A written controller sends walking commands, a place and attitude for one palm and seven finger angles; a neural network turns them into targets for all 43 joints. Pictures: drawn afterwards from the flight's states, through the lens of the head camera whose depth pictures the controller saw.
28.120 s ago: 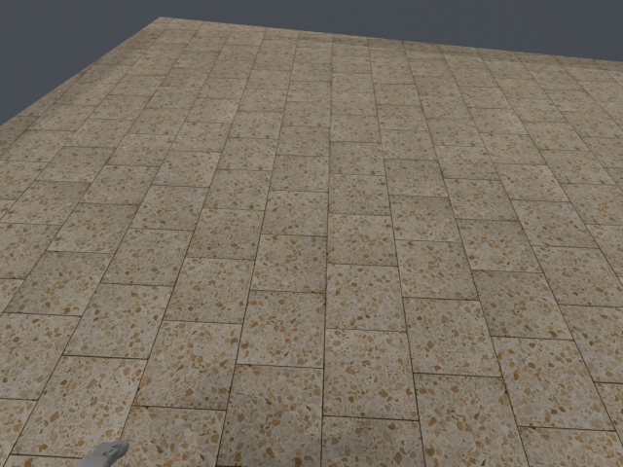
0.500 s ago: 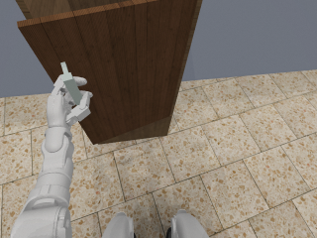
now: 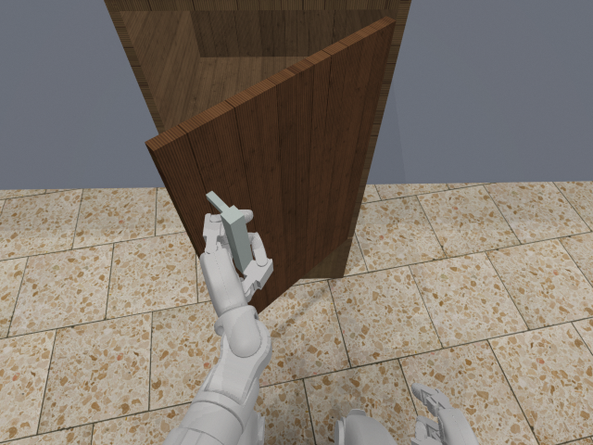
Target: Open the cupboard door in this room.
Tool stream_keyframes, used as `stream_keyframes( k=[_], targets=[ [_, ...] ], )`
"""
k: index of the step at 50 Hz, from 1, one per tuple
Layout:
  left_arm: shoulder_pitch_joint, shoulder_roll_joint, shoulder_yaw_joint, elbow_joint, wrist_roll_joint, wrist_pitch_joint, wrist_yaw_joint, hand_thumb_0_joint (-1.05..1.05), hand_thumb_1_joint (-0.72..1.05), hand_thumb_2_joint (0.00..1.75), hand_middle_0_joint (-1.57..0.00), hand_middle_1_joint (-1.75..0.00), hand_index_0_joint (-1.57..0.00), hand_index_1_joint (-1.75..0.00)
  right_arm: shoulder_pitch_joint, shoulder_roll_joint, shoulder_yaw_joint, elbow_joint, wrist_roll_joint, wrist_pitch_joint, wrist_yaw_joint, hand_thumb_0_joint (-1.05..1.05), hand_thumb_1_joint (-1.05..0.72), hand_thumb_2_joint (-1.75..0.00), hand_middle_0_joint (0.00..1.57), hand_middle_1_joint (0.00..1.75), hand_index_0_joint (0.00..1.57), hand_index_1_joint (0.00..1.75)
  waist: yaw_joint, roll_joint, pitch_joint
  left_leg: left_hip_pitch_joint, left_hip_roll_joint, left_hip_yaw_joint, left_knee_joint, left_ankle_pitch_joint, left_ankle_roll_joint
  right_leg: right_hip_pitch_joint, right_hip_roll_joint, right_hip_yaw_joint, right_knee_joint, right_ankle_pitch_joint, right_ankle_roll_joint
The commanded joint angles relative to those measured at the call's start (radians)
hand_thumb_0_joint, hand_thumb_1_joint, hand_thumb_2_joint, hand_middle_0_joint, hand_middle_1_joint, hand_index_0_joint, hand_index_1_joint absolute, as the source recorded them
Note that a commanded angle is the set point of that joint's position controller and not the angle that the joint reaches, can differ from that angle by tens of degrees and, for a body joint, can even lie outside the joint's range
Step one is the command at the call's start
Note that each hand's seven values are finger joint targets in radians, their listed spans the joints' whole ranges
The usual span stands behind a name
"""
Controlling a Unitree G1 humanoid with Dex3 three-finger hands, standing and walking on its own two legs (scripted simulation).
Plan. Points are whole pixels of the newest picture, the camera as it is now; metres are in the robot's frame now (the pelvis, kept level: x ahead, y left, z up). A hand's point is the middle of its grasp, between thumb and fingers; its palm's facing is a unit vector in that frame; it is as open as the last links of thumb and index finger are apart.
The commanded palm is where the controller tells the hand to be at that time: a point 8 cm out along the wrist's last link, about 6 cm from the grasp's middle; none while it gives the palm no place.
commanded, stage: open thumb and fingers to let go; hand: left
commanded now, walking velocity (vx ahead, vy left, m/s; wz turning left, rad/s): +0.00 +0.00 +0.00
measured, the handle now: (230, 234) +0.39 +0.11 +0.04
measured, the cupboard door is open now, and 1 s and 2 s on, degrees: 41 42 46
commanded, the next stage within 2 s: slide the hand sideways off the handle in 0.92 s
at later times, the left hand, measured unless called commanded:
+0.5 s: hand (270, 262) +0.35 +0.06 +0.03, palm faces +0.43 -0.90 -0.02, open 10.1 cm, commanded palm +0.30 +0.10 +0.03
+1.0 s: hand (263, 261) +0.35 +0.06 +0.03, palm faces +0.38 -0.93 -0.02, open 14.6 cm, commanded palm +0.31 +0.10 +0.03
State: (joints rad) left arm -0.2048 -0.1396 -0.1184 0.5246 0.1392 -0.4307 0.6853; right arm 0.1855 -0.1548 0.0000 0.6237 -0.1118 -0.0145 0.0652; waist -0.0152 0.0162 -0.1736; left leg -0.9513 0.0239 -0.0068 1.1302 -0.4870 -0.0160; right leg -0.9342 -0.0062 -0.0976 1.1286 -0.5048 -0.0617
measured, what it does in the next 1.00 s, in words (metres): stands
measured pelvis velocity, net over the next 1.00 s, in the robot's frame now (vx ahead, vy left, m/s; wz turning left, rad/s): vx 0.00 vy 0.00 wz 0.01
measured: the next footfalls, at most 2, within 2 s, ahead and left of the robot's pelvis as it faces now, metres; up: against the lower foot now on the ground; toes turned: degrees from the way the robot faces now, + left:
none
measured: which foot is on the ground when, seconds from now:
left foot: down 0.00-1.00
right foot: down 0.00-1.00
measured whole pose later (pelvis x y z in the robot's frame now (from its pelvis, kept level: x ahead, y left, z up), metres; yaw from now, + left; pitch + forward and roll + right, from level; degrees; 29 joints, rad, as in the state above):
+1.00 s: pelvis +0.00 +0.00 +0.00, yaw +0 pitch +18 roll +0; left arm -0.18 -0.14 -0.14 0.50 0.13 -0.41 0.65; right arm 0.17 -0.17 -0.01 0.64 -0.11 -0.04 0.03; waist -0.01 0.02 -0.18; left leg -0.95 0.01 -0.01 1.14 -0.50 -0.01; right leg -0.93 -0.01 -0.10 1.14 -0.52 -0.06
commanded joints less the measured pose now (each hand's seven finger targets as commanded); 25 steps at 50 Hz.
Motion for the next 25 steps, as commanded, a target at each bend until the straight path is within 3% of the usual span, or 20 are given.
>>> stream_keyframes(
  k=[1, 4, 5, 7, 9, 12, 14, 19, 21, 23, 25],
  targets=[
    [-0.098, -0.102, -0.075, -0.244, 0.014, -0.029, -0.027, 0.00, 0.90, 0.90, -0.40, -1.35, -0.40, -1.35, -0.046, -0.106, -0.035, -0.139, 0.011, -0.067, -0.017, 0.00, -0.90, -0.90, 0.20, 0.30, 0.20, 0.30, -0.009, -0.082, -0.318, 0.185, -0.041, 0.013, -0.134, 0.176, 0.025, 0.266, 0.003, 0.069, -0.228, 0.234, 0.027],
    [-0.212, -0.045, -0.023, -0.237, 0.000, -0.021, -0.009, 0.00, 0.90, 0.90, -0.40, -1.35, -0.40, -1.35, -0.054, -0.108, -0.028, -0.121, 0.010, -0.072, -0.033, 0.00, -0.90, -0.90, 0.20, 0.30, 0.20, 0.30, -0.036, -0.110, -0.252, 0.126, -0.046, 0.003, -0.112, 0.116, 0.026, 0.243, -0.017, 0.117, -0.267, 0.152, 0.043],
    [-0.307, -0.005, 0.011, -0.228, -0.002, -0.026, 0.005, 0.00, 0.90, 0.90, -0.40, -1.35, -0.40, -1.35, -0.062, -0.108, -0.026, -0.107, 0.011, -0.071, -0.041, 0.00, -0.90, -0.90, 0.20, 0.30, 0.20, 0.30, -0.054, -0.120, -0.230, 0.100, -0.046, -0.001, -0.100, 0.084, 0.027, 0.226, -0.029, 0.144, -0.284, 0.097, 0.050],
    [-0.277, 0.003, 0.039, -0.184, -0.007, -0.030, 0.010, 0.00, 0.76, 0.84, -0.39, -1.34, -0.39, -1.34, -0.080, -0.098, -0.022, -0.105, 0.010, -0.074, -0.051, 0.00, -0.90, -0.90, 0.20, 0.30, 0.20, 0.30, -0.041, -0.135, -0.202, 0.062, -0.051, -0.006, -0.089, 0.046, 0.024, 0.235, -0.046, 0.191, -0.314, 0.032, 0.057],
    [-0.271, 0.023, 0.056, -0.197, -0.009, -0.041, 0.008, 0.00, 0.62, 0.78, -0.38, -1.32, -0.38, -1.32, -0.082, -0.097, -0.026, -0.107, 0.007, -0.080, -0.055, 0.00, -0.90, -0.90, 0.20, 0.30, 0.20, 0.30, -0.035, -0.141, -0.237, 0.045, -0.053, -0.006, -0.079, 0.055, 0.023, 0.271, -0.056, 0.217, -0.315, 0.066, 0.064],
    [-0.220, 0.000, 0.038, -0.214, -0.002, -0.052, -0.004, 0.00, 0.41, 0.69, -0.36, -1.30, -0.36, -1.30, -0.065, -0.094, -0.033, -0.109, 0.004, -0.080, -0.049, 0.00, -0.90, -0.90, 0.20, 0.30, 0.20, 0.30, -0.021, -0.107, -0.299, 0.062, -0.052, 0.000, -0.080, 0.106, 0.020, 0.310, -0.055, 0.203, -0.275, 0.191, 0.062],
    [-0.207, 0.007, 0.037, -0.225, 0.005, -0.055, -0.015, 0.00, 0.27, 0.63, -0.35, -1.28, -0.35, -1.28, -0.054, -0.098, -0.039, -0.110, 0.004, -0.078, -0.049, 0.00, -0.90, -0.90, 0.20, 0.30, 0.20, 0.30, -0.024, -0.120, -0.331, 0.062, -0.050, -0.002, -0.074, 0.133, 0.020, 0.329, -0.055, 0.197, -0.254, 0.263, 0.065],
    [-0.206, 0.001, 0.019, -0.240, -0.002, -0.052, -0.034, 0.00, -0.08, 0.48, -0.33, -1.24, -0.33, -1.24, -0.036, -0.106, -0.047, -0.109, 0.009, -0.073, -0.051, 0.00, -0.90, -0.90, 0.20, 0.30, 0.20, 0.30, -0.040, -0.159, -0.318, 0.053, -0.048, -0.006, -0.072, 0.138, 0.020, 0.342, -0.062, 0.204, -0.259, 0.306, 0.073],
    [-0.211, -0.018, -0.001, -0.255, -0.007, -0.049, -0.036, 0.00, -0.22, 0.42, -0.32, -1.23, -0.32, -1.23, -0.036, -0.107, -0.048, -0.109, 0.010, -0.072, -0.049, 0.00, -0.90, -0.90, 0.20, 0.30, 0.20, 0.30, -0.043, -0.128, -0.317, 0.071, -0.048, -0.001, -0.075, 0.142, 0.021, 0.327, -0.060, 0.197, -0.258, 0.310, 0.071],
    [-0.191, -0.015, 0.007, -0.248, -0.015, -0.045, -0.038, 0.00, -0.36, 0.36, -0.31, -1.22, -0.31, -1.22, -0.028, -0.108, -0.048, -0.108, 0.011, -0.072, -0.050, 0.00, -0.90, -0.90, 0.20, 0.30, 0.20, 0.30, -0.039, -0.155, -0.315, 0.070, -0.048, -0.003, -0.078, 0.146, 0.020, 0.334, -0.058, 0.188, -0.256, 0.318, 0.072],
    [-0.166, -0.016, 0.006, -0.256, -0.010, -0.044, -0.040, 0.00, -0.50, 0.30, -0.30, -1.20, -0.30, -1.20, -0.027, -0.109, -0.051, -0.111, 0.010, -0.070, -0.052, 0.00, -0.90, -0.90, 0.20, 0.30, 0.20, 0.30, -0.031, -0.143, -0.325, 0.078, -0.048, -0.003, -0.081, 0.172, 0.020, 0.342, -0.055, 0.180, -0.242, 0.362, 0.068]
  ],
)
